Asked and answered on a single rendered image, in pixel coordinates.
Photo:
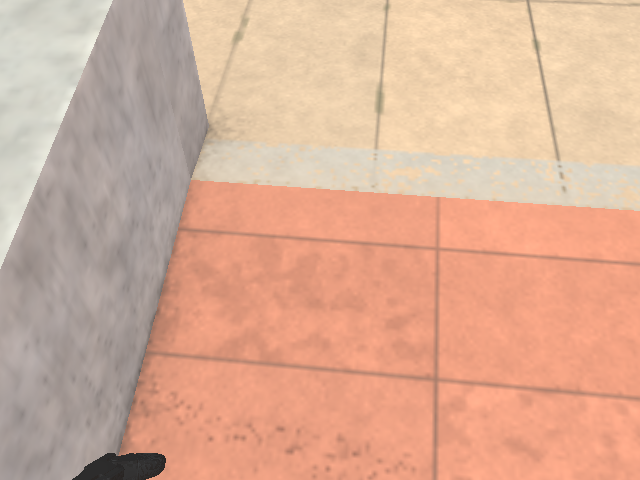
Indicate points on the robot left hand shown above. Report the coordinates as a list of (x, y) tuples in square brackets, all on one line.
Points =
[(139, 466)]

